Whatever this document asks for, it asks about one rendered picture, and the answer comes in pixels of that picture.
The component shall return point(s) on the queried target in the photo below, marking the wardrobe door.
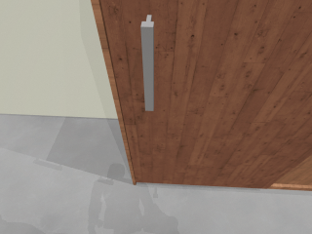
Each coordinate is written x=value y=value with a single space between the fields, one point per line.
x=300 y=175
x=232 y=89

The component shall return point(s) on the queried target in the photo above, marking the handle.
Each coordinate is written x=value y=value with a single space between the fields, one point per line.
x=147 y=49

